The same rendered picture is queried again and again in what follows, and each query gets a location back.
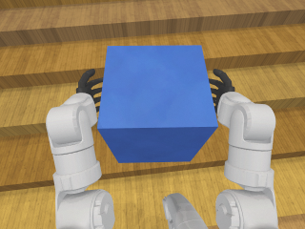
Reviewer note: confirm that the carton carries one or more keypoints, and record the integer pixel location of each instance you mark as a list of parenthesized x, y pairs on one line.
[(156, 103)]

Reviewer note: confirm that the right robot thigh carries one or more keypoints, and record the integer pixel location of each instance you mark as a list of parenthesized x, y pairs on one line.
[(184, 216)]

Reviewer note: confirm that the left robot forearm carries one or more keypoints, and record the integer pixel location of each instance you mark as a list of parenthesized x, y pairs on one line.
[(69, 129)]

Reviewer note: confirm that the left robot hand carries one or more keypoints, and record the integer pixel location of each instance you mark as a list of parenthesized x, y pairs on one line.
[(85, 87)]

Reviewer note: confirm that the right robot forearm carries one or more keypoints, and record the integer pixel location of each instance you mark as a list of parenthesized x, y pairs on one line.
[(251, 137)]

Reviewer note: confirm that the left robot upper arm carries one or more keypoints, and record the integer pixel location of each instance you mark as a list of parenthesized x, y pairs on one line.
[(90, 209)]

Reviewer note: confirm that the right robot hand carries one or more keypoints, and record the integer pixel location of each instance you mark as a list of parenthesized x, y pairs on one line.
[(223, 88)]

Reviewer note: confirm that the right robot upper arm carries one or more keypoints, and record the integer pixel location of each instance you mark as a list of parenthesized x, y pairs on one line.
[(244, 209)]

